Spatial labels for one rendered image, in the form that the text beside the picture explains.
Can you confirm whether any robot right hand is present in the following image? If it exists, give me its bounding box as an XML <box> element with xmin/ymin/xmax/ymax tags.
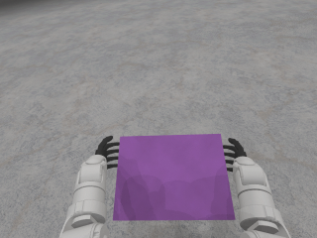
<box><xmin>223</xmin><ymin>138</ymin><xmax>247</xmax><ymax>172</ymax></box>

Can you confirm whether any robot right forearm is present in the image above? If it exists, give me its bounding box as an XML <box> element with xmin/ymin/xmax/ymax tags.
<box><xmin>233</xmin><ymin>156</ymin><xmax>291</xmax><ymax>238</ymax></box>

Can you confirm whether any robot left upper arm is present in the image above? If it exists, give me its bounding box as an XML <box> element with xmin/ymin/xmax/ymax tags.
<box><xmin>59</xmin><ymin>222</ymin><xmax>111</xmax><ymax>238</ymax></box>

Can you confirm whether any robot left hand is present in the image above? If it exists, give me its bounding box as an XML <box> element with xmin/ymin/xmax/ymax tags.
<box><xmin>95</xmin><ymin>135</ymin><xmax>120</xmax><ymax>170</ymax></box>

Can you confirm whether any carton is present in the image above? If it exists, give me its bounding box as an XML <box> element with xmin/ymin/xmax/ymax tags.
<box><xmin>113</xmin><ymin>134</ymin><xmax>236</xmax><ymax>221</ymax></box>

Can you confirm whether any robot left forearm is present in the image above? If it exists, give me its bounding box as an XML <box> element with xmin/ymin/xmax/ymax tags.
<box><xmin>58</xmin><ymin>155</ymin><xmax>107</xmax><ymax>238</ymax></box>

